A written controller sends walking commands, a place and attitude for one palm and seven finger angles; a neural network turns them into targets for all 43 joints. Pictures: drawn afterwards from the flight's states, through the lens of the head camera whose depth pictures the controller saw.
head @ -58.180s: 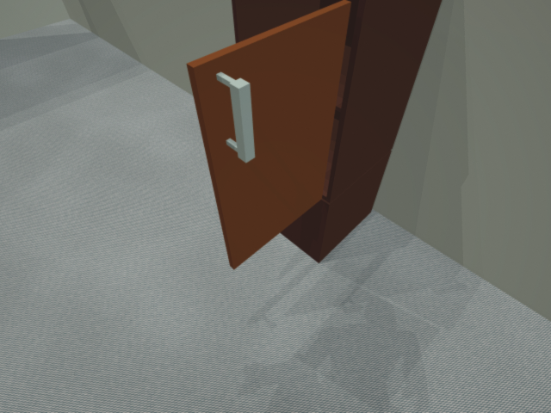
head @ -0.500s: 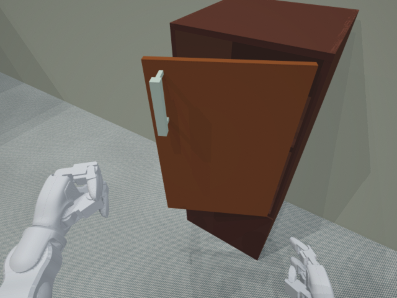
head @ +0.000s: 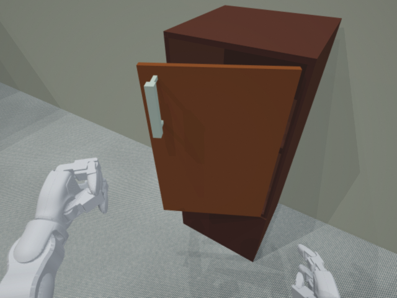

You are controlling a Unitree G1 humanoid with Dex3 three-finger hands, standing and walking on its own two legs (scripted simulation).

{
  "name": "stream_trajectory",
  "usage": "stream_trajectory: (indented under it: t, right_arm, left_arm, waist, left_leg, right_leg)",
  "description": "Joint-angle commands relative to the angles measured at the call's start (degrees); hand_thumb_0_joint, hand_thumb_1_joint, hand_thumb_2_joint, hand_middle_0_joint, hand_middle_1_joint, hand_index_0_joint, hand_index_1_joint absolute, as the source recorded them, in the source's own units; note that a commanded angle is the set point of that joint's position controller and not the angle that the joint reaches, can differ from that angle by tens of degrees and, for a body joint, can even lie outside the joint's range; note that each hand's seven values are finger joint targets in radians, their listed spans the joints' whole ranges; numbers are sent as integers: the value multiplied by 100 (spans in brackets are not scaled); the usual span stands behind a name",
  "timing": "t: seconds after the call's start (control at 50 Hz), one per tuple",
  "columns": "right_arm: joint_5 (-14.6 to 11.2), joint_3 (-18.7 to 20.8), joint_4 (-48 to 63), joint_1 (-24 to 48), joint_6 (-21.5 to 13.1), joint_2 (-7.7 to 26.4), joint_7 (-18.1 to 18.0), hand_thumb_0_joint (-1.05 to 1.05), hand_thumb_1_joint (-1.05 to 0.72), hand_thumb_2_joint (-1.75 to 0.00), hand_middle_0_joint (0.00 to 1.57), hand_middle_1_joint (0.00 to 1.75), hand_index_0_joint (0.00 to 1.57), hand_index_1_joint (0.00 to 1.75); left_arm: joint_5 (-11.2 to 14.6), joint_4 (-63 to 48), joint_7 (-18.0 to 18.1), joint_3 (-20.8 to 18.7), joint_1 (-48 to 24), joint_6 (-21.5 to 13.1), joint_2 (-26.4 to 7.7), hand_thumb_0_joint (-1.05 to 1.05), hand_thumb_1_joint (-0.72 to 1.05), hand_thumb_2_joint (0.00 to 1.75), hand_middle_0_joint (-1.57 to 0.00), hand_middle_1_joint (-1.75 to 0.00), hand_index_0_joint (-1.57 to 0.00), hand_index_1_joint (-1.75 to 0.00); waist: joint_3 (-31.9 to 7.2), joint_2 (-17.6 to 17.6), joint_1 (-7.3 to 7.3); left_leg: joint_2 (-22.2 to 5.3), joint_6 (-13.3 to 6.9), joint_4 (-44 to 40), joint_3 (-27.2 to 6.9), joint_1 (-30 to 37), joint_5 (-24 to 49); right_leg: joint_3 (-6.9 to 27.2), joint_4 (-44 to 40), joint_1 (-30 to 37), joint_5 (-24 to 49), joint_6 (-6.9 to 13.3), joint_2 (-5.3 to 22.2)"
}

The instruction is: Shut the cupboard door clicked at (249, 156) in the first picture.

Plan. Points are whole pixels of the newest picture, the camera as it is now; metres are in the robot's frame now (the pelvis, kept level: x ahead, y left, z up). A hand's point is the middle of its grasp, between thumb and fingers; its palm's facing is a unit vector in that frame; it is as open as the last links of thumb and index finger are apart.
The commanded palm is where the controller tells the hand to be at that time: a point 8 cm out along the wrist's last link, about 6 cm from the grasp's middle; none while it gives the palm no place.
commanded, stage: bring the fist close to the handle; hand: left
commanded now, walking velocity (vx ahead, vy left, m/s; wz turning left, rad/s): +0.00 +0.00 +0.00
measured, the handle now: (156, 107) +0.51 +0.17 +0.16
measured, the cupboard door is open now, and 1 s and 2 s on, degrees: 26 26 23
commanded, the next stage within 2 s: push the door shut along its arc in 1.48 s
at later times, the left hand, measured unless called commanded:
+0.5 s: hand (133, 161) +0.31 +0.17 +0.16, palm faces +0.02 -1.00 -0.03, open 3.1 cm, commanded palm +0.28 +0.21 +0.16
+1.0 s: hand (160, 133) +0.39 +0.13 +0.17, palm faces +0.02 -1.00 -0.01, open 3.1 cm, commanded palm +0.37 +0.18 +0.16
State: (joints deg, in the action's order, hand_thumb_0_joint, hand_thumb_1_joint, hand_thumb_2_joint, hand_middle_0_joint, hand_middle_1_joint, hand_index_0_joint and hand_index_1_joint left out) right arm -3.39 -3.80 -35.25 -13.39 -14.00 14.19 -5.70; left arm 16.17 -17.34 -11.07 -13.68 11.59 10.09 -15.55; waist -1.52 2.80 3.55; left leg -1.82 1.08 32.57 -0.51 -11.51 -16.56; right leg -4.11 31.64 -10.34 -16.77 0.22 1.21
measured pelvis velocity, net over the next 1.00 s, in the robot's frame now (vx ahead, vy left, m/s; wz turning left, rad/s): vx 0.01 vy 0.00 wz -0.03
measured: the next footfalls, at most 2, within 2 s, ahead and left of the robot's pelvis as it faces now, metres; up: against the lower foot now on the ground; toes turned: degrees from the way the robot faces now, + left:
none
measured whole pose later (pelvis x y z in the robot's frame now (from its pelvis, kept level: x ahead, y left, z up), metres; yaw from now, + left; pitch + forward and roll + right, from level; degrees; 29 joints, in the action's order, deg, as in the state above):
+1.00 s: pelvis +0.01 +0.00 +0.00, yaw -1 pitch -1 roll +0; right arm -2.8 -3.0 -37.6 -11.5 -6.1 13.6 -4.7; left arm 10.2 15.0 -1.8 -7.9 -23.7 11.5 -11.0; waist -1.3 2.4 0.7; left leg -1.6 1.0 30.3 1.1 -12.5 -16.4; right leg -2.5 31.4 -12.9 -17.0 0.2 1.4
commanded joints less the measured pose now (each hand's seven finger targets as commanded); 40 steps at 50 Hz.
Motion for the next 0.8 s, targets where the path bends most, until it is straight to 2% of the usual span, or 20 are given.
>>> stream_trajectory:
  t: [0.0,0.08,0.1,0.14,0.16,0.2,0.26,0.3,0.34,0.38,0.4,0.48,0.5,0.54,0.6,0.62,0.66,0.7,0.72,0.78]
  right_arm:
    - [7,204,999,960,-390,577,-38,0,-90,-90,20,30,20,30]
    - [1,182,1005,983,-415,541,-29,0,-90,-90,20,30,20,30]
    - [-6,200,960,961,-435,569,-39,0,-90,-90,20,30,20,30]
    - [-13,197,934,971,-462,543,-60,0,-90,-90,20,30,20,30]
    - [-6,186,895,943,-465,545,-76,0,-90,-90,20,30,20,30]
    - [2,202,837,918,-436,584,-82,0,-90,-90,20,30,20,30]
    - [14,184,859,975,-356,534,-72,0,-90,-90,20,30,20,30]
    - [24,184,810,960,-277,561,-61,0,-90,-90,20,30,20,30]
    - [18,166,873,1050,-230,499,-28,0,-90,-90,20,30,20,30]
    - [36,176,887,1037,-177,508,-2,0,-90,-90,20,30,20,30]
    - [37,184,870,1003,-156,520,11,0,-90,-90,20,30,20,30]
    - [51,196,916,1006,-57,499,77,0,-90,-90,20,30,20,30]
    - [34,218,856,965,-10,532,80,0,-90,-90,20,30,20,30]
    - [36,214,874,990,53,510,83,0,-90,-90,20,30,20,30]
    - [46,255,808,959,149,568,60,0,-90,-90,20,30,20,30]
    - [47,231,867,1022,169,518,67,0,-90,-90,20,30,20,30]
    - [41,229,809,997,210,518,54,0,-90,-90,20,30,20,30]
    - [47,266,770,953,251,553,51,0,-90,-90,20,30,20,30]
    - [42,252,793,978,259,529,55,0,-90,-90,20,30,20,30]
    - [33,257,695,916,335,547,38,0,-90,-90,20,30,20,30]
  left_arm:
    - [107,-1086,-13,-519,-1134,-365,-1018,0,90,90,-130,-150,-130,-150]
    - [112,-1219,-18,-243,-1498,-389,-727,0,90,90,-130,-150,-130,-150]
    - [84,-1196,30,-230,-1750,-417,-799,0,90,90,-130,-150,-130,-150]
    - [21,-1080,78,45,-2042,-415,-563,0,90,90,-130,-150,-130,-150]
    - [-4,-947,112,113,-2241,-394,-527,0,90,90,-130,-150,-130,-150]
    - [-107,-706,201,59,-2355,-361,-694,0,90,90,-130,-150,-130,-150]
    - [-180,-498,276,100,-2624,-264,-599,0,90,90,-130,-150,-130,-150]
    - [-212,-186,348,-132,-2674,-201,-843,0,90,90,-130,-150,-130,-150]
    - [-223,-230,382,154,-3020,-186,-503,0,90,90,-130,-150,-130,-150]
    - [-241,-184,452,132,-3177,-172,-493,0,90,90,-130,-150,-130,-150]
    - [-259,-60,494,0,-3128,-174,-651,0,90,90,-130,-150,-130,-150]
    - [-303,-24,539,187,-3333,-173,-388,0,90,90,-130,-150,-130,-150]
    - [-344,223,569,44,-3299,-160,-591,0,90,90,-130,-150,-130,-150]
    - [-352,244,583,247,-3646,-141,-367,0,90,90,-130,-150,-130,-150]
    - [-408,447,654,26,-3956,-142,-690,0,90,90,-130,-150,-130,-150]
    - [-420,394,647,256,-4108,-154,-424,0,90,90,-130,-150,-130,-150]
    - [-417,577,687,261,-4402,-173,-422,0,90,90,-130,-150,-130,-150]
    - [-455,765,723,245,-4532,-215,-491,0,90,90,-130,-150,-130,-150]
    - [-448,738,723,407,-4735,-235,-303,0,90,90,-130,-150,-130,-150]
    - [-487,1258,779,505,-5126,-196,-223,0,90,90,-130,-150,-130,-150]
  waist:
    - [-268,-238,-16]
    - [-357,46,-76]
    - [-318,-239,-142]
    - [-258,-49,-168]
    - [-224,-129,-183]
    - [-239,-232,-165]
    - [-507,-136,-102]
    - [-516,-253,-71]
    - [-651,-139,-100]
    - [-857,-172,-85]
    - [-854,-198,-50]
    - [-1044,-177,-81]
    - [-921,-378,-89]
    - [-892,-310,-146]
    - [-926,-413,-158]
    - [-994,-268,-166]
    - [-1015,-184,-208]
    - [-1064,-351,-227]
    - [-1147,-278,-249]
    - [-1009,-296,-319]
  left_leg:
    - [243,-254,-521,65,67,360]
    - [269,-244,-539,60,175,462]
    - [238,-259,-513,30,166,416]
    - [258,-260,-536,29,207,291]
    - [265,-260,-567,-14,186,219]
    - [241,-263,-591,-18,153,164]
    - [255,-251,-632,-10,234,350]
    - [235,-244,-624,15,198,488]
    - [245,-238,-620,39,296,711]
    - [245,-223,-600,53,370,947]
    - [221,-218,-593,55,351,982]
    - [241,-208,-557,118,428,1311]
    - [207,-221,-542,145,371,1270]
    - [226,-215,-560,143,376,1250]
    - [218,-236,-524,173,401,1224]
    - [241,-234,-553,175,427,1240]
    - [247,-214,-543,157,475,1267]
    - [222,-229,-510,160,514,1323]
    - [243,-227,-522,154,533,1321]
    - [249,-214,-517,144,487,1217]
  right_leg:
    - [190,-874,-332,-74,-47,-91]
    - [77,-726,-364,200,-35,-115]
    - [107,-757,-417,113,-59,-114]
    - [86,-744,-533,-8,-49,-124]
    - [56,-724,-570,-38,-48,-129]
    - [92,-729,-542,-99,-42,-122]
    - [58,-652,-397,122,-7,-116]
    - [75,-667,-294,267,1,-113]
    - [42,-582,-235,584,15,-108]
    - [18,-505,-117,910,27,-119]
    - [30,-509,-87,941,33,-120]
    - [16,-416,27,1452,39,-115]
    - [41,-470,-9,1394,31,-121]
    - [32,-459,-48,1409,29,-119]
    - [100,-515,-55,1382,18,-117]
    - [85,-489,-36,1386,29,-107]
    - [72,-471,-67,1427,49,-126]
    - [92,-483,-58,1486,36,-128]
    - [79,-467,-48,1495,41,-117]
    - [68,-490,-199,1403,49,-142]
